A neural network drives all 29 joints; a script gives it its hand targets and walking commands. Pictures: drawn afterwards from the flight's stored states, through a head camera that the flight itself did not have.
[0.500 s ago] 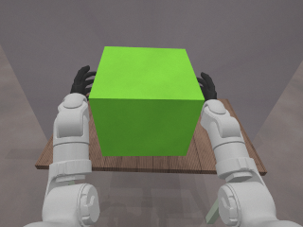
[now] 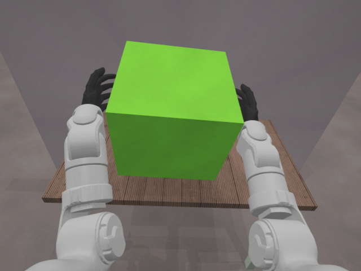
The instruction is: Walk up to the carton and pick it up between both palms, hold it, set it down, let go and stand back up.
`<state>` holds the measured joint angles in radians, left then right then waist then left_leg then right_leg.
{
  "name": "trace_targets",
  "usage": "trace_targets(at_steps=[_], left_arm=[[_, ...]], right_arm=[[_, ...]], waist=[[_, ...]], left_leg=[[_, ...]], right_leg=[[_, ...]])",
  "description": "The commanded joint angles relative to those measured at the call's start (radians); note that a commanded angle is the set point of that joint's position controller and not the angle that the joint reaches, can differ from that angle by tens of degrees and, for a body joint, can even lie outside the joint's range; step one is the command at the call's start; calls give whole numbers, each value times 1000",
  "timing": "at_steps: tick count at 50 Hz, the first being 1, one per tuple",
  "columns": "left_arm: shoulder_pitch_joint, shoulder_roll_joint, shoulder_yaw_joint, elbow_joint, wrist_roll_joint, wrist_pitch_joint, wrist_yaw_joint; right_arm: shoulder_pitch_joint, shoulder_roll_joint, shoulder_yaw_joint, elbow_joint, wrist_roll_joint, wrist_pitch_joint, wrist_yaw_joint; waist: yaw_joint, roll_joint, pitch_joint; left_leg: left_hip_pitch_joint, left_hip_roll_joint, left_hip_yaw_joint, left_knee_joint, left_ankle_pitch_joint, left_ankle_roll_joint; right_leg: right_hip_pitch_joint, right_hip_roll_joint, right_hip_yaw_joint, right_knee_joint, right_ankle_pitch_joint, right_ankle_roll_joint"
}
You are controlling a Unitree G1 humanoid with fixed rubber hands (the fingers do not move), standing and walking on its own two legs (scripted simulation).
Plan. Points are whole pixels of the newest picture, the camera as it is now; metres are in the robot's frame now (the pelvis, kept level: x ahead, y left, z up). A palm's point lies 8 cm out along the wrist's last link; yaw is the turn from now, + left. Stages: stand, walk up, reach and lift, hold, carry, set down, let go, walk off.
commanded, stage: set down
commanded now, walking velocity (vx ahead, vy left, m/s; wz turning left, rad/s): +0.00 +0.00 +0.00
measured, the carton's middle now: (172, 112) +0.43 +0.02 +0.18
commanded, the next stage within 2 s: none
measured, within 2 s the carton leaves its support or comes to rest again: neither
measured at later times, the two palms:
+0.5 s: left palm (108, 120) +0.40 +0.18 +0.17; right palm (241, 134) +0.40 -0.15 +0.13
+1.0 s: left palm (122, 129) +0.42 +0.15 +0.13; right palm (249, 142) +0.40 -0.18 +0.11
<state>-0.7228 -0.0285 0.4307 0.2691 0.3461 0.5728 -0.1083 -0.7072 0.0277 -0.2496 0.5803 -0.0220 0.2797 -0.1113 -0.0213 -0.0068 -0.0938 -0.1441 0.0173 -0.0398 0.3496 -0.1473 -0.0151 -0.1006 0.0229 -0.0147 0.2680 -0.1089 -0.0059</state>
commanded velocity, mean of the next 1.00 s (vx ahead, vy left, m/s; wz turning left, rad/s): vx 0.00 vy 0.00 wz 0.00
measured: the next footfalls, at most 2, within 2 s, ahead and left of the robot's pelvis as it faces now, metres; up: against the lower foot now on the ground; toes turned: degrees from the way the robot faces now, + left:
none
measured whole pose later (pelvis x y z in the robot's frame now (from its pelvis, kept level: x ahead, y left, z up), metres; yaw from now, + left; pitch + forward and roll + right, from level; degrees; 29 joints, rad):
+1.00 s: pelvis +0.03 +0.00 +0.00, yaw +0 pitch -1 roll -1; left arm -0.70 -0.07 0.43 0.61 0.32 0.21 -0.04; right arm -0.64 0.03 -0.42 0.78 -0.20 -0.07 -0.05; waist -0.02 -0.01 0.00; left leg -0.13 0.01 -0.04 0.31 -0.16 -0.02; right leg -0.10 0.02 -0.02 0.27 -0.14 -0.01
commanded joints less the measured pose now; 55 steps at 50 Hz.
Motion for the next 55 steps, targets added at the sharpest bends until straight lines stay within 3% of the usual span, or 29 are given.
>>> trace_targets(at_steps=[1,6,7,8,11,13,15,16,17,18,21,23,24,25,26,27,30,31,32,33,34,37,39,41,45,46,51,54,55], left_arm=[[-452,-361,-302,146,-36,-94,-180],[-454,-377,-341,100,-57,-148,-154],[-442,-392,-376,71,-109,-163,-149],[-444,-391,-394,30,-124,-186,-139],[-385,-430,-453,-21,-130,-214,-104],[-341,-453,-486,-39,-147,-219,-82],[-389,-452,-512,-66,-156,-241,-67],[-407,-475,-558,-87,-171,-245,-60],[-364,-484,-558,-117,-165,-242,-59],[-373,-502,-579,-117,-179,-247,-53],[-385,-476,-574,-94,-171,-255,-49],[-372,-475,-556,-94,-165,-246,-43],[-376,-477,-543,-79,-169,-248,-43],[-374,-460,-521,-18,-176,-248,-50],[-317,-430,-467,31,-140,-238,-61],[-319,-415,-462,35,-126,-237,-68],[-438,-412,-444,63,-117,-264,-74],[-467,-423,-464,82,-125,-268,-73],[-468,-399,-409,131,-99,-266,-80],[-421,-411,-407,178,-103,-259,-82],[-466,-411,-408,190,-98,-262,-81],[-543,-432,-383,211,-84,-307,-68],[-552,-388,-321,277,-64,-332,-58],[-648,-417,-356,258,-85,-385,-32],[-649,-427,-309,313,-79,-457,-4],[-614,-419,-295,314,-68,-456,-1],[-572,-389,-267,355,-68,-461,-6],[-525,-391,-242,336,-38,-458,-18],[-496,-375,-222,361,-35,-436,-24]], right_arm=[[-638,385,192,-85,-94,-170,152],[-619,391,232,-112,-94,-266,141],[-630,405,281,-187,-87,-280,135],[-643,425,333,-218,-68,-307,130],[-620,425,414,-263,-34,-352,122],[-588,396,431,-255,-9,-361,109],[-595,422,464,-255,0,-375,111],[-557,389,449,-219,-7,-384,106],[-550,402,482,-240,16,-383,104],[-575,419,499,-258,28,-390,103],[-563,400,480,-256,18,-389,102],[-588,386,488,-263,28,-387,111],[-613,412,504,-275,32,-382,113],[-575,393,488,-233,23,-377,110],[-569,393,470,-226,2,-365,116],[-505,401,456,-144,-6,-348,119],[-560,385,375,-123,-50,-364,130],[-601,374,344,-123,-64,-367,147],[-608,383,334,-103,-72,-362,151],[-645,376,331,-143,-87,-370,154],[-628,364,290,-73,-97,-364,156],[-639,395,223,-12,-149,-382,185],[-663,407,182,8,-178,-392,207],[-711,440,182,5,-195,-420,226],[-730,490,209,4,-228,-454,240],[-708,471,211,31,-223,-451,241],[-682,467,226,18,-209,-444,227],[-568,458,211,100,-223,-413,217],[-573,459,209,88,-229,-402,217]], waist=[[-26,-33,-110],[-31,-31,-166],[-23,-80,-213],[0,-78,-322],[-1,-33,-471],[-15,-34,-472],[0,-10,-501],[-37,9,-482],[-11,-16,-476],[-22,-12,-503],[-29,7,-469],[8,8,-475],[22,-48,-454],[-5,-63,-400],[31,-81,-377],[19,-69,-316],[5,-47,-353],[7,-1,-348],[38,-35,-299],[37,-47,-286],[15,-19,-242],[38,-14,-231],[83,-47,-223],[92,-20,-298],[120,-79,-352],[109,-44,-362],[106,-93,-370],[71,-93,-304],[89,-92,-280]], left_leg=[[73,-59,126,-170,-133,38],[99,-62,141,-135,6,24],[121,-57,139,-120,88,21],[144,-62,146,-88,199,14],[249,-59,134,-23,399,-10],[306,-46,110,3,491,-25],[270,-50,113,11,510,-35],[306,-45,104,22,543,-51],[346,-35,99,36,612,-59],[350,-38,100,42,627,-62],[311,-39,95,40,595,-63],[349,-32,99,41,602,-60],[297,-38,104,28,539,-43],[240,-41,92,4,477,-35],[196,-50,114,-5,419,-13],[162,-49,108,-29,349,-11],[167,-47,113,-66,229,-9],[168,-43,108,-63,234,-19],[148,-43,120,-76,166,3],[150,-41,122,-83,147,3],[135,-45,125,-91,99,-3],[100,-36,130,-133,-36,7],[38,-31,144,-159,-113,28],[32,-31,146,-147,-70,15],[13,-33,156,-125,49,18],[17,-38,160,-124,76,13],[-6,-40,162,-118,153,13],[10,-41,157,-107,199,7],[-9,-41,161,-111,185,7]], right_leg=[[223,-14,-106,-52,-213,45],[288,-10,-108,-29,-52,54],[302,-1,-112,-9,50,59],[363,5,-114,11,168,60],[418,6,-110,42,410,60],[373,14,-122,38,435,58],[407,11,-117,62,465,62],[353,17,-124,53,444,52],[340,27,-133,44,441,49],[336,25,-135,39,461,60],[338,17,-119,45,477,52],[298,25,-116,28,426,47],[333,15,-106,31,456,54],[358,10,-103,35,443,59],[387,0,-83,38,468,63],[380,-1,-89,36,387,57],[332,-12,-99,26,293,66],[290,-4,-111,20,213,54],[253,-7,-103,1,140,58],[243,2,-116,-5,113,52],[226,2,-116,-6,82,49],[171,-1,-116,-21,-79,40],[170,-15,-107,-22,-163,49],[200,-17,-95,6,-67,52],[295,-20,-85,39,127,65],[313,-22,-76,42,176,67],[402,-26,-61,62,345,87],[404,-28,-65,81,420,93],[398,-30,-65,72,386,92]])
